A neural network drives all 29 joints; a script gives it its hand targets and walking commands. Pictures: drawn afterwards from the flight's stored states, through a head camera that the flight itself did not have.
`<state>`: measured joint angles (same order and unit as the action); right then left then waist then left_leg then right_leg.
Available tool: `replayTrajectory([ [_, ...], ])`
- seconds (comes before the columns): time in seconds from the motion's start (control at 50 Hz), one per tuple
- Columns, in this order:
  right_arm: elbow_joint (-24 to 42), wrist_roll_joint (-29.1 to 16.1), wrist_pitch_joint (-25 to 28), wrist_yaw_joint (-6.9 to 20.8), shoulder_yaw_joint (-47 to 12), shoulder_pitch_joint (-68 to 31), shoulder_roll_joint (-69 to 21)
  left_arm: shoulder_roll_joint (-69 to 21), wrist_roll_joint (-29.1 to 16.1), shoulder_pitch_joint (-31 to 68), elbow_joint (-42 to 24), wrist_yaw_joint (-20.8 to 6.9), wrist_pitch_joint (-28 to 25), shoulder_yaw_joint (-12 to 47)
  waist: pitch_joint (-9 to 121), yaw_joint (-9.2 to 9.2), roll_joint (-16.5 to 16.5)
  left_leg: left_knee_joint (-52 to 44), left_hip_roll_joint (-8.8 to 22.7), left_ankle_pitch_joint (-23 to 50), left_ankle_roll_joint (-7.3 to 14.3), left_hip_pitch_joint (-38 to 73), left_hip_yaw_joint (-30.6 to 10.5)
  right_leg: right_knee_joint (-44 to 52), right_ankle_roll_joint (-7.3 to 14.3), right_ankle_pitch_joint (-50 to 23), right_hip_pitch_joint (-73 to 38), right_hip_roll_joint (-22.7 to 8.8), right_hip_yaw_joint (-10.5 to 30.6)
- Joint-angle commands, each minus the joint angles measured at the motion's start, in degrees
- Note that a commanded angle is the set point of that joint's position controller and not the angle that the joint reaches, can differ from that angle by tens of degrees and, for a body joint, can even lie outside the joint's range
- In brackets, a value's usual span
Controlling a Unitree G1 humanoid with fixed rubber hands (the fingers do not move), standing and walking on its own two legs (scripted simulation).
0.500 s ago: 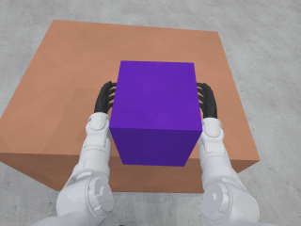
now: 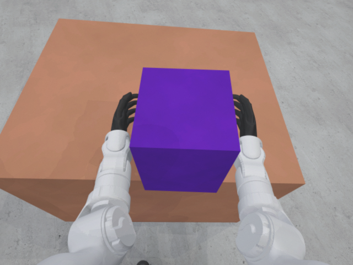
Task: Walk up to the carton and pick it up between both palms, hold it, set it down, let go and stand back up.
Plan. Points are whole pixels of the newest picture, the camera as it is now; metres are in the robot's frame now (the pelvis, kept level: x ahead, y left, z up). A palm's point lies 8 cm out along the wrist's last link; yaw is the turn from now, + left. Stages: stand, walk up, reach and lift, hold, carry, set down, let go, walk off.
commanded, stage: set down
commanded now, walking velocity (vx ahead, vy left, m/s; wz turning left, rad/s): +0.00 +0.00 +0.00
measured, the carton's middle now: (183, 135) +0.41 +0.02 +0.00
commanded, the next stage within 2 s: none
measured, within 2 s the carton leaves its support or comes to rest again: neither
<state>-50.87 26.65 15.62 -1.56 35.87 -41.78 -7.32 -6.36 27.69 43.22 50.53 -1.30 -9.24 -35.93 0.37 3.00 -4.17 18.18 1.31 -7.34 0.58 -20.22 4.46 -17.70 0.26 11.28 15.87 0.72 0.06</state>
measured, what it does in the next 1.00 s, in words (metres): stands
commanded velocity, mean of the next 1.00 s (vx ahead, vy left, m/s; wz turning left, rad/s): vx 0.00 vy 0.00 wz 0.00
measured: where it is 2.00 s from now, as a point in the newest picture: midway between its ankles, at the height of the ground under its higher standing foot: outside the picture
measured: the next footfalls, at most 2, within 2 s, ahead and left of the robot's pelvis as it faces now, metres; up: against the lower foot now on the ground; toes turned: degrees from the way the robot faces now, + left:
none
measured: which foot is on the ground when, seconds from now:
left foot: down 0.00-1.00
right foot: down 0.00-1.00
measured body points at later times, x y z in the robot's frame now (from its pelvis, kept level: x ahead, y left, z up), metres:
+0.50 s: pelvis -0.01 +0.00 -0.02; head +0.07 +0.02 +0.42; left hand +0.41 +0.21 +0.00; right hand +0.44 -0.13 +0.02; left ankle +0.01 +0.11 -0.75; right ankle -0.04 -0.11 -0.75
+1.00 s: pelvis -0.05 -0.01 -0.03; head +0.02 +0.02 +0.42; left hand +0.42 +0.22 +0.07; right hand +0.44 -0.17 +0.10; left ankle +0.01 +0.11 -0.75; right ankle -0.04 -0.11 -0.75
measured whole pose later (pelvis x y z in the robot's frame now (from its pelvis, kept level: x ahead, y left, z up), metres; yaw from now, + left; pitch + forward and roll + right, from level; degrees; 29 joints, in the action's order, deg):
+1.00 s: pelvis -0.05 -0.01 -0.03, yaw +0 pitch +22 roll -2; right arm -77.9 -23.6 8.2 -2.5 -5.7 -62.4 15.3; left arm 17.4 -18.7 64.6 85.8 2.3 -14.3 5.7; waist 15.9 -0.1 -3.5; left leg 32.1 3.7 -8.0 -0.3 -46.0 2.2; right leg -31.9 1.6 12.6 41.3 2.7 -2.1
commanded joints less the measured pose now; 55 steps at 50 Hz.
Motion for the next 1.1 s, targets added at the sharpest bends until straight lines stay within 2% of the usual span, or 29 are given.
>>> replayTrajectory([
  [0.0, -4.64, 1.77, -0.22, 4.53, -12.4, -18.49, -21.66, -12.52, 1.45, 20.77, 2.0, -2.25, -1.27, 8.53, 23.39, 2.94, 3.14, 3.23, 0.14, 22.8, 1.04, 13.81, 4.31, -0.1, -2.39, -16.04, -5.28, -0.74, -4.27],
  [0.1, -5.09, -0.21, -0.05, 3.06, -12.69, -18.18, -16.09, -5.85, -0.05, 19.63, 3.09, -0.49, -2.94, 7.23, 25.02, 3.42, 1.89, 3.72, -0.3, 21.32, 1.17, 9.57, 4.49, -2.03, -2.6, -19.62, -7.22, -0.87, -3.21],
  [0.18, -7.39, -5.67, 0.04, 0.86, -14.39, -19.24, -6.21, 3.64, -3.35, 19.38, 5.45, 2.28, -4.32, 6.84, 27.32, 4.11, 1.77, 4.77, -0.29, 20.31, 1.2, 6.68, 4.26, -3.54, -2.5, -20.15, -6.43, -0.76, -2.13],
  [0.22, -8.32, -10.08, 0.28, -0.76, -16.83, -20.74, -0.08, 9.28, -7.02, 20.4, 6.43, 4.11, -5.25, 8.78, 30.08, 3.95, 2.14, 5.69, -0.59, 20.38, 0.96, 4.81, 3.79, -4.47, -2.37, -21.43, -6.0, -0.45, -1.54],
  [0.24, -8.53, -13.24, 0.63, -1.6, -18.93, -21.69, 3.33, 12.22, -8.94, 21.68, 6.87, 5.16, -5.91, 10.1, 32.44, 4.59, 2.9, 6.96, -0.47, 21.38, 0.57, 4.58, 3.6, -5.36, -2.17, -21.95, -5.24, -0.31, -1.08],
  [0.32, -10.03, -26.14, 1.7, -3.72, -26.85, -28.48, 10.39, 17.78, -19.55, 28.17, 11.38, 8.18, -8.32, 17.75, 43.2, 3.55, 5.61, 13.21, -0.52, 26.63, -1.62, 4.08, 1.44, -7.99, -1.49, -22.81, 1.52, 1.42, -0.52],
  [0.34, -11.21, -29.17, 2.02, -4.05, -28.98, -30.07, 11.57, 19.07, -21.89, 29.62, 13.14, 8.43, -9.12, 19.28, 45.63, 3.88, 5.86, 14.94, -0.17, 28.07, -2.13, 4.71, 1.08, -8.95, -1.3, -23.21, 3.03, 1.66, -0.56],
  [0.4, -13.89, -35.97, 3.34, -5.16, -33.44, -34.2, 17.16, 22.15, -28.57, 32.61, 18.07, 8.41, -11.3, 23.5, 51.78, 2.9, 7.21, 18.49, 0.0, 29.32, -3.34, 5.01, -0.08, -11.16, -1.16, -24.62, 8.01, 2.15, -0.76],
  [0.42, -14.56, -37.71, 3.7, -5.41, -34.76, -35.9, 18.73, 23.12, -30.65, 33.44, 19.88, 8.22, -11.81, 24.74, 53.66, 2.91, 7.28, 19.93, 0.09, 29.64, -3.69, 4.88, -0.4, -12.08, -1.0, -24.72, 9.08, 2.31, -0.82],
  [0.48, -19.35, -41.85, 4.14, -5.86, -37.27, -39.06, 23.16, 25.26, -35.51, 35.98, 24.6, 6.88, -12.5, 28.83, 53.94, 1.25, 7.02, 21.91, 0.34, 30.12, -4.3, 6.27, -1.35, -13.29, -1.16, -25.11, 13.12, 2.74, -2.04],
  [0.56, -26.31, -43.74, 4.0, -5.06, -37.35, -41.19, 28.49, 24.35, -40.33, 38.9, 28.25, 4.72, -12.02, 35.64, 50.15, -1.93, 8.9, 22.5, 1.22, 31.4, -5.63, 11.88, -2.91, -11.32, -0.3, -18.09, 23.37, 3.6, -4.69],
  [0.64, -28.5, -45.18, 2.84, -3.24, -38.46, -41.73, 31.56, 25.34, -43.29, 40.01, 27.68, 3.16, -11.06, 39.23, 46.62, -3.42, 7.55, 21.16, 1.35, 28.41, -5.79, 14.39, -3.56, -9.79, 0.02, -14.11, 26.22, 3.51, -5.96],
  [0.74, -23.99, -46.69, 0.4, -1.32, -39.63, -45.03, 30.69, 27.29, -44.61, 43.9, 27.16, 2.36, -10.08, 40.53, 45.41, -2.77, 4.14, 17.97, 0.49, 19.82, -3.64, 7.32, -3.52, -9.72, -0.77, -13.95, 20.66, 2.48, -4.72],
  [0.8, -21.68, -48.36, -1.56, -0.6, -40.15, -46.95, 30.91, 29.44, -45.14, 46.53, 27.45, 2.67, -9.27, 40.69, 46.27, -1.8, 5.01, 16.42, 0.42, 14.18, -2.89, 3.76, -2.98, -9.99, -1.08, -12.14, 19.1, 1.43, -3.56],
  [0.82, -20.82, -48.6, -2.42, -0.56, -40.37, -47.78, 30.59, 30.37, -45.54, 47.53, 27.96, 2.89, -8.93, 40.74, 46.06, -1.23, 4.09, 15.68, 0.38, 11.91, -2.22, 2.08, -2.74, -9.88, -1.31, -10.65, 18.37, 1.19, -3.17],
  [0.92, -17.26, -51.15, -7.22, -0.92, -41.35, -51.63, 30.01, 33.61, -47.0, 52.81, 26.32, 4.3, -5.99, 41.2, 48.43, 0.9, 4.67, 12.65, 0.14, 4.55, -0.57, -2.87, -2.25, -9.85, -1.69, -6.51, 14.36, -0.19, -1.01],
  [0.96, -16.83, -51.38, -9.29, -1.27, -41.02, -52.5, 30.72, 34.43, -47.35, 54.58, 24.63, 4.94, -3.94, 41.49, 49.19, 1.2, 5.93, 11.61, 0.27, 3.25, -0.41, -2.66, -2.11, -9.42, -1.58, -4.6, 13.87, -0.53, -0.74],
  [1.02, -15.22, -51.45, -11.76, -2.13, -39.57, -53.67, 32.17, 35.09, -47.52, 56.53, 21.31, 5.62, -0.52, 41.77, 51.83, 0.86, 6.65, 11.58, 0.19, 4.68, -0.7, 0.58, -2.17, -9.03, -1.64, -5.66, 13.66, -0.02, -1.16],
  [1.08, -14.61, -50.27, -13.55, -3.25, -37.27, -54.15, 33.85, 34.07, -46.96, 57.69, 18.8, 5.5, 2.97, 41.78, 54.15, -0.56, 8.5, 11.59, 0.31, 8.58, -1.74, 5.32, -2.18, -8.06, -1.68, -8.94, 13.89, 0.4, -2.26],
])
